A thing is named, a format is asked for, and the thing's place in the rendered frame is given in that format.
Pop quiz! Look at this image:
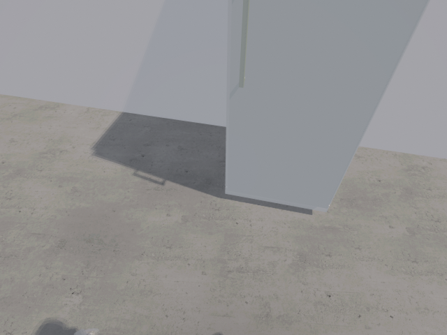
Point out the fridge door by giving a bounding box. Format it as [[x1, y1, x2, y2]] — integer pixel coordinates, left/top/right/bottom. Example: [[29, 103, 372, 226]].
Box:
[[228, 0, 429, 209]]

